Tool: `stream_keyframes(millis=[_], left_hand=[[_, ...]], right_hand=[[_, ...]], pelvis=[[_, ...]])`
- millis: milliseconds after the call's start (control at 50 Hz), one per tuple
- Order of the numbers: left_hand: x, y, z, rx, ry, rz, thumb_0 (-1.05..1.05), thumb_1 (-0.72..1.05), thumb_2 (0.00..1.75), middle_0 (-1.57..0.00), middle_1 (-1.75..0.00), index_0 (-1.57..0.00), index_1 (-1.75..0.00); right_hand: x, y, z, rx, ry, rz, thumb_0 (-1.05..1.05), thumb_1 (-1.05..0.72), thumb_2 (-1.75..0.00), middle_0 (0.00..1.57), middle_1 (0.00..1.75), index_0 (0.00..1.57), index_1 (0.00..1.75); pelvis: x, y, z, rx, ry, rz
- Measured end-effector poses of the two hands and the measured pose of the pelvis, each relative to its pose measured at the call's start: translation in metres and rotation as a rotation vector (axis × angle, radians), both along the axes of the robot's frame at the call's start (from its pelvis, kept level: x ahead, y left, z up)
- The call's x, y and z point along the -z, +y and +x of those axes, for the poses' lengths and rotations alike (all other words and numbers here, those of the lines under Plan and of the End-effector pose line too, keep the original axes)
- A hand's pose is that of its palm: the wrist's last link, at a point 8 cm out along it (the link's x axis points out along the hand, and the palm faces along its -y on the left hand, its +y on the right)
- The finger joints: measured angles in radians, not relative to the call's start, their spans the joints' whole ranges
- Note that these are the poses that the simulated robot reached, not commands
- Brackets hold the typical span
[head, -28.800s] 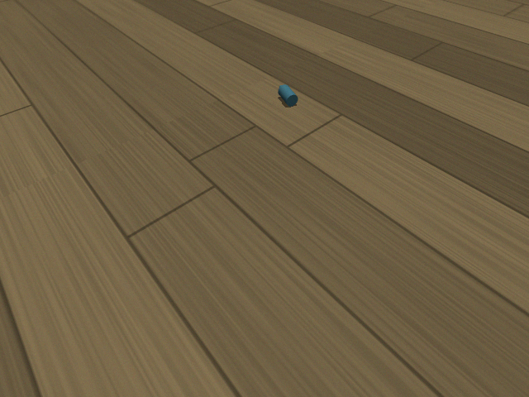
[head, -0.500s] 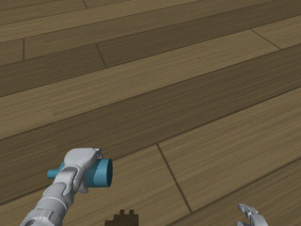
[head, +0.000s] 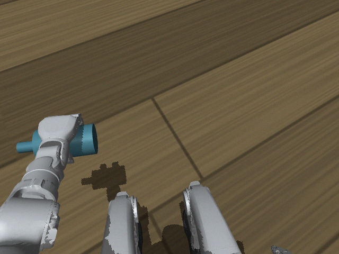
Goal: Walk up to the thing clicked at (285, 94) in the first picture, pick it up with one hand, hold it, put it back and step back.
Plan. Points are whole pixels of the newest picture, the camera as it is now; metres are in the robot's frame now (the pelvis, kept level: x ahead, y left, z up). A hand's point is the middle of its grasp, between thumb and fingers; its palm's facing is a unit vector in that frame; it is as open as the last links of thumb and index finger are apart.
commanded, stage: crouch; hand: left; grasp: from above
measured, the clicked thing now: (58, 143) +0.43 +0.27 -0.14
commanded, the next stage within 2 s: lower in 1.14 s
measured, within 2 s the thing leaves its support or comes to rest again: neither
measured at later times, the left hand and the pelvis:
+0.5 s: hand (84, 150) +0.45 +0.25 -0.30, palm faces -0.45 -0.01 -0.89, open 11.3 cm; pelvis -0.01 +0.00 -0.13, yaw -1 degrees
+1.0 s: hand (89, 151) +0.46 +0.25 -0.37, palm faces -0.48 -0.02 -0.88, open 11.2 cm; pelvis -0.02 -0.01 -0.20, yaw -4 degrees
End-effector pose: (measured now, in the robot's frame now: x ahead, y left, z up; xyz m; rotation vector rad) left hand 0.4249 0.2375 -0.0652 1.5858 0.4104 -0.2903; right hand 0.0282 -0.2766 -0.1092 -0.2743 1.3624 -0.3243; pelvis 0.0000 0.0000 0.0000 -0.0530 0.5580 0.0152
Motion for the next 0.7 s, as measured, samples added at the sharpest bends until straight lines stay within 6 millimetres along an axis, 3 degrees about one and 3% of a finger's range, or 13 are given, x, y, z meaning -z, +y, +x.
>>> stream_keyframes(millis=[160, 320, 480, 700], left_hand=[[0.078, 0.006, 0.006, 0.011, 0.060, -0.036, -0.01, -0.15, 0.55, -0.58, -0.63, -0.59, -0.61], [0.141, 0.009, 0.013, 0.041, 0.050, -0.065, -0.01, -0.16, 0.56, -0.59, -0.61, -0.61, -0.59], [0.175, 0.009, 0.028, 0.015, 0.021, -0.046, -0.01, -0.16, 0.55, -0.61, -0.57, -0.63, -0.55], [0.209, 0.005, 0.045, -0.022, 0.052, -0.057, -0.01, -0.15, 0.52, -0.63, -0.54, -0.65, -0.52]], right_hand=[[0.058, 0.013, -0.001, -0.037, 0.026, 0.035, 0.01, -0.89, -0.89, 0.21, 0.30, 0.21, 0.30], [0.094, 0.008, 0.014, -0.121, 0.045, 0.028, 0.01, -0.90, -0.90, 0.21, 0.30, 0.21, 0.30], [0.117, -0.005, 0.016, -0.163, 0.059, 0.016, 0.00, -0.90, -0.90, 0.21, 0.30, 0.21, 0.30], [0.145, -0.010, -0.010, -0.135, 0.120, 0.039, 0.00, -0.91, -0.90, 0.20, 0.30, 0.21, 0.30]], pelvis=[[0.056, 0.003, -0.007, -0.003, 0.072, -0.019], [0.098, 0.001, -0.007, -0.008, 0.114, -0.036], [0.127, -0.003, -0.009, -0.009, 0.127, -0.041], [0.158, -0.008, -0.012, 0.015, 0.115, -0.039]])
